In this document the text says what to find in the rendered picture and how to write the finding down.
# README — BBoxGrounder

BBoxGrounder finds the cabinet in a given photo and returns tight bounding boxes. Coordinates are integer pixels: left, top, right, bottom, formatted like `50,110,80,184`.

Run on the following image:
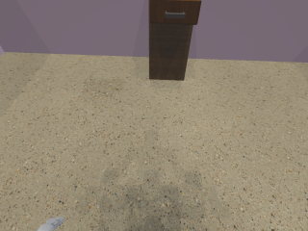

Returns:
148,0,193,81

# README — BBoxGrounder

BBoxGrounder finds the drawer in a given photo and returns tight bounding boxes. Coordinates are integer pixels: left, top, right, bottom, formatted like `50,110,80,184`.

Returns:
150,0,202,25

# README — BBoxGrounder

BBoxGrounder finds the robot left hand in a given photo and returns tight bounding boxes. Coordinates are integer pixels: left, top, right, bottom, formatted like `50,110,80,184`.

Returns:
38,217,64,231

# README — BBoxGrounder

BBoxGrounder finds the handle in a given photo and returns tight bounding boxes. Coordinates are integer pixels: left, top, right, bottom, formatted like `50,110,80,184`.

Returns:
165,11,186,18

